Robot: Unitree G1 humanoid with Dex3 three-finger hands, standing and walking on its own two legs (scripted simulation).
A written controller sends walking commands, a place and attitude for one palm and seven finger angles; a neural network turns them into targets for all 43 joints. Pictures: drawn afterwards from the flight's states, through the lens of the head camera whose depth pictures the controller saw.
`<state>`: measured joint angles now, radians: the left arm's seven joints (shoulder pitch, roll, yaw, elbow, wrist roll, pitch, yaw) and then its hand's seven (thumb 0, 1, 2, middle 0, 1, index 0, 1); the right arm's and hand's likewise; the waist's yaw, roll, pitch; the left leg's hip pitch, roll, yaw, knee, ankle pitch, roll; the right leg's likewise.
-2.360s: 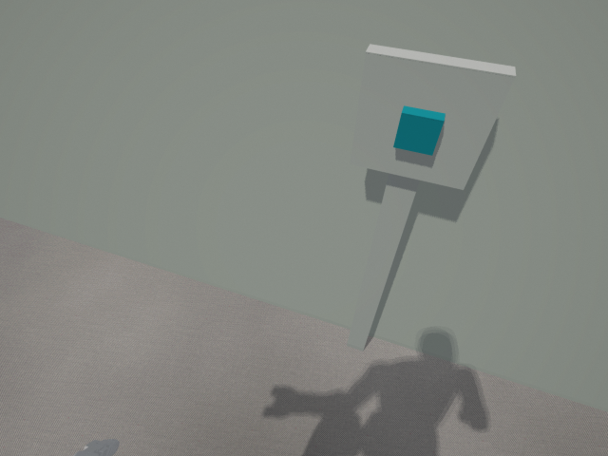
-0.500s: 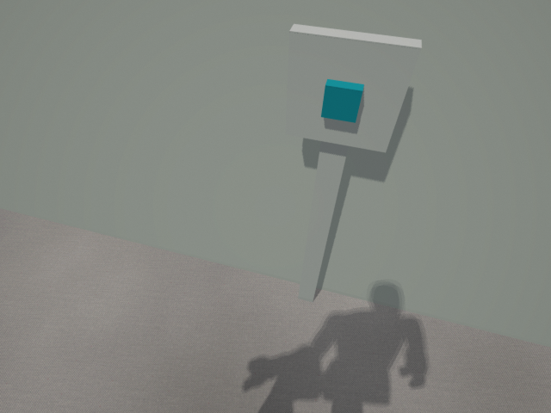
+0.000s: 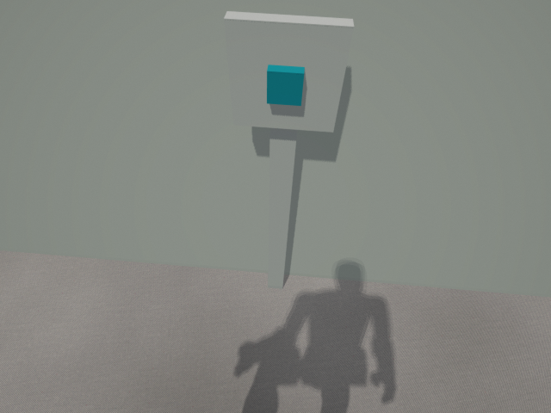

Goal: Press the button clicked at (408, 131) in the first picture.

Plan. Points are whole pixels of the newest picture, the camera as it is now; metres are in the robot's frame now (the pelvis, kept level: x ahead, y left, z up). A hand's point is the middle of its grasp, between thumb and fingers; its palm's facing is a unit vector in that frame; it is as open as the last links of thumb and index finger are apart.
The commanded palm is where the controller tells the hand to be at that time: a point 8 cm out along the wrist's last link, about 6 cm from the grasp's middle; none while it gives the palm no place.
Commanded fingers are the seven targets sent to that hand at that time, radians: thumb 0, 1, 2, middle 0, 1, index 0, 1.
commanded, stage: take the last steps up to it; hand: left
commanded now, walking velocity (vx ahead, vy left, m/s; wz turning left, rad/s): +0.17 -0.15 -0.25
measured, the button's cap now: (285, 84) +0.63 +0.01 +0.15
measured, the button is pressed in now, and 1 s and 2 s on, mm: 0 0 0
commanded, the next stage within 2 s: come to a stop and stand still in 0.36 s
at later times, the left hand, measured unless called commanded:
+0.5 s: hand out of the picture +0.10 +0.17 -0.19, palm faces -0.09 -0.99 -0.10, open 7.4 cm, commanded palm none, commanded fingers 0.00 0.90 0.90 -0.20 -0.30 -0.20 -0.30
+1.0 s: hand (217, 378) +0.20 +0.11 -0.16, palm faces -0.06 -0.97 -0.23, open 7.3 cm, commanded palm none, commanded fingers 0.00 0.90 0.90 -0.20 -0.30 -0.20 -0.30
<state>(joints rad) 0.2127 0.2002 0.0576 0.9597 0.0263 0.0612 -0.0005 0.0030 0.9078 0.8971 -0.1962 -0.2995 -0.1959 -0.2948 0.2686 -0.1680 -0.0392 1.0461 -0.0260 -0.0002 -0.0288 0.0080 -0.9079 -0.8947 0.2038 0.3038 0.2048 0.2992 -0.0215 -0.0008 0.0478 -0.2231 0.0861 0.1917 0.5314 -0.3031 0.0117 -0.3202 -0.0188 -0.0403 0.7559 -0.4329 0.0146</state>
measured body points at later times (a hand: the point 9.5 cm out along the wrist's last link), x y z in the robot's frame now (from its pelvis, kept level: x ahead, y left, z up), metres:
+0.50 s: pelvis +0.07 -0.01 +0.01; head +0.09 +0.04 +0.45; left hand +0.11 +0.22 -0.17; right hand +0.04 -0.25 -0.12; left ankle +0.07 +0.08 -0.74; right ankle +0.01 -0.15 -0.64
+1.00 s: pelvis +0.09 -0.06 +0.00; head +0.13 -0.08 +0.45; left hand +0.21 +0.16 -0.14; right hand +0.10 -0.30 -0.16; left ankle +0.07 +0.07 -0.67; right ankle +0.13 -0.19 -0.74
